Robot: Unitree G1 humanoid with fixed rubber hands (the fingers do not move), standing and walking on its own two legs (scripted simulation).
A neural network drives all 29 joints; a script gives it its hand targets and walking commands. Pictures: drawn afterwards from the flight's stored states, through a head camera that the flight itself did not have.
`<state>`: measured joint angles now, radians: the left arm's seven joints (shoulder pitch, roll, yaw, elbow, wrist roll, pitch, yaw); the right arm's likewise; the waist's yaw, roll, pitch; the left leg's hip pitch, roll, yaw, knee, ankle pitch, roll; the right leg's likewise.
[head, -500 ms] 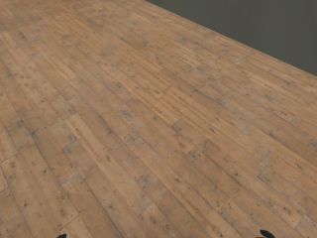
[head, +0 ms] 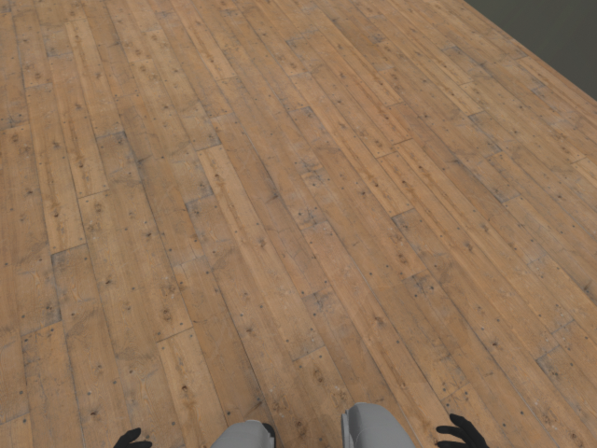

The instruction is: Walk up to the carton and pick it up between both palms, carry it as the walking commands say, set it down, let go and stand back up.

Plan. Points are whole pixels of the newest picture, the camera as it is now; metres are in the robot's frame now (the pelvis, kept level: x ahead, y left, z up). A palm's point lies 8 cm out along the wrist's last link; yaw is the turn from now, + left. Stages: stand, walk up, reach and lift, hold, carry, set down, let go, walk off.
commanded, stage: walk up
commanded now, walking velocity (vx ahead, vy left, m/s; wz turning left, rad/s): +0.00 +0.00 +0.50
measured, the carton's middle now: out of the picture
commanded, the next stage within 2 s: none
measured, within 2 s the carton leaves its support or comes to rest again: neither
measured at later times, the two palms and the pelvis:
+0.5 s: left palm out of the picture -0.03 +0.20 -0.11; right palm out of the picture +0.09 -0.31 -0.13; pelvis -0.02 -0.06 +0.01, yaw +15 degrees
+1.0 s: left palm out of the picture -0.13 +0.24 -0.14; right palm (417, 392) +0.19 -0.17 -0.11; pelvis -0.03 -0.02 +0.00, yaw +31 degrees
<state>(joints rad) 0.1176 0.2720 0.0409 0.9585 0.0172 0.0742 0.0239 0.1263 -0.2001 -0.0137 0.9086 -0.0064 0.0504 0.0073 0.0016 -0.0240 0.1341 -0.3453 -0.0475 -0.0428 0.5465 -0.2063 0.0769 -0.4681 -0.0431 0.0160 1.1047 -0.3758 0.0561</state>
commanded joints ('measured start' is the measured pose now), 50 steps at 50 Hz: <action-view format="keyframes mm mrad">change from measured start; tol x16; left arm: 1 -43 69 7 -98 -5 -28 8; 15 253 223 35 -73 -4 -55 31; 19 -34 152 12 -166 -10 -50 22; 31 220 156 44 -116 16 -74 15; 50 71 77 10 -94 0 -17 -5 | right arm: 1 109 -270 -72 -49 -12 -13 -18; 31 -76 -120 -39 -96 8 3 28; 39 204 -306 -110 -18 4 -39 -4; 50 23 -237 -82 -85 -6 -26 -17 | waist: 1 -57 192 -248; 13 45 154 -233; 15 111 -270 -228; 19 -13 -102 -45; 34 25 -166 -185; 38 -69 314 -217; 50 -7 225 -124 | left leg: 1 318 253 -364 -189 277 79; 13 -81 101 -343 -242 -104 -28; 16 -325 -11 -79 409 -331 -119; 20 -250 24 -10 638 -92 -141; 34 19 34 167 50 -169 -164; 36 258 69 143 -140 160 -109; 37 452 245 -98 -114 568 -43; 39 464 467 -285 -64 980 113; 43 208 313 -145 -157 460 55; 50 159 255 -173 -175 379 47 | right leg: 1 -78 4 31 -185 -26 5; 10 83 55 5 -355 -26 -26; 13 432 56 -42 -685 99 -54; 15 562 -346 371 -916 56 -150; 19 230 -281 162 -901 52 -158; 34 454 -297 -135 -613 762 -150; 36 323 -209 -219 -398 627 -86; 38 -123 -44 -166 -81 -227 -13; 50 0 -26 -70 -154 -12 17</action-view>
